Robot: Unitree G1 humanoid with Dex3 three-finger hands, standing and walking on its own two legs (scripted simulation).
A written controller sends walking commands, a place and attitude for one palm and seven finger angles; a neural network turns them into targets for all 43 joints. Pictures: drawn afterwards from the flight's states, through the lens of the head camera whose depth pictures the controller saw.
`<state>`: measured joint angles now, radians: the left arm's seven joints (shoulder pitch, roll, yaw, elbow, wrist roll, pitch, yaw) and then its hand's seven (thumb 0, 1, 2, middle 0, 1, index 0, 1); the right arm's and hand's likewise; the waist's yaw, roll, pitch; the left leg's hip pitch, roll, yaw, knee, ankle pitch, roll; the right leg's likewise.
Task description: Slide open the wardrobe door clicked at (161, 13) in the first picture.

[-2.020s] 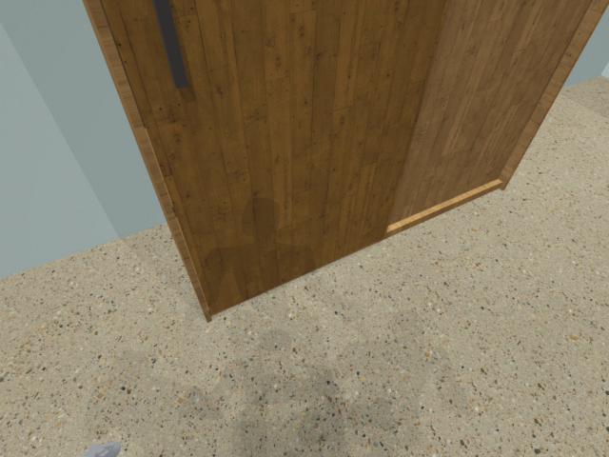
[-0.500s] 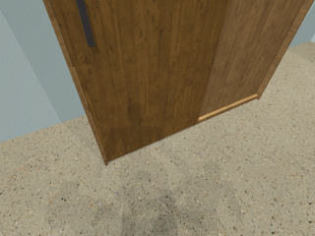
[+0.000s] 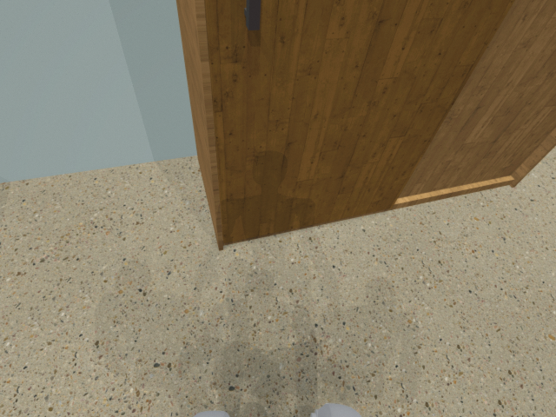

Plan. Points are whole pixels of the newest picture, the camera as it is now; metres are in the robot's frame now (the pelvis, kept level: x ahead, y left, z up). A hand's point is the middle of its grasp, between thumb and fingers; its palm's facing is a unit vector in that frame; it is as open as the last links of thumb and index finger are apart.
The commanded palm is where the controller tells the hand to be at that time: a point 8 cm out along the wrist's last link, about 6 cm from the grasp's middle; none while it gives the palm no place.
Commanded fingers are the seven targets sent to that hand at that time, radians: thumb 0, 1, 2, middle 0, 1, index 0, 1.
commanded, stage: turn to face it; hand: left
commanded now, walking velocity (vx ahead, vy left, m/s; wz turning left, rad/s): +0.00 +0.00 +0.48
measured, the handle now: out of the picture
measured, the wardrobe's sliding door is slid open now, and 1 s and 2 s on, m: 0.00 0.00 0.00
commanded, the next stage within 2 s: take the last steps up to it in 0.50 s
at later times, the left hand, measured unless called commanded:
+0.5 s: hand out of the picture +0.02 +0.16 -0.13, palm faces +0.22 -0.93 -0.29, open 7.4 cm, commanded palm none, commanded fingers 0.00 0.90 0.90 -0.20 -0.30 -0.20 -0.30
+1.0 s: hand out of the picture -0.06 +0.14 -0.17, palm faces +0.28 -0.95 -0.12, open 7.4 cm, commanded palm none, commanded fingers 0.00 0.90 0.90 -0.20 -0.30 -0.20 -0.30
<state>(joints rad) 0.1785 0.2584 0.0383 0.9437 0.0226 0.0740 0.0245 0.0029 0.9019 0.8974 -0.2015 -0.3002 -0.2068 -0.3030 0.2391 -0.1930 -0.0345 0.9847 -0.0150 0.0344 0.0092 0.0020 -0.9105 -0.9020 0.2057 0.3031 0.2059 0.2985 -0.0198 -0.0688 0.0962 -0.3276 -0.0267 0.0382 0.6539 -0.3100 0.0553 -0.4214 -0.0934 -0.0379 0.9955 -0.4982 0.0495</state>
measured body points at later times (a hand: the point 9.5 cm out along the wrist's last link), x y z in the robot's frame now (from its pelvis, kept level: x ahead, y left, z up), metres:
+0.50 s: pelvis -0.01 -0.05 +0.01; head +0.00 -0.07 +0.46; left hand +0.01 +0.21 -0.11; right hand +0.09 -0.29 -0.14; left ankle -0.01 +0.08 -0.67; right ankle -0.01 -0.15 -0.72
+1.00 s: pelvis +0.04 -0.02 +0.02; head +0.03 +0.02 +0.47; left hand -0.07 +0.19 -0.16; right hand +0.10 -0.24 -0.12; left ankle -0.07 +0.07 -0.72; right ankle +0.05 -0.15 -0.64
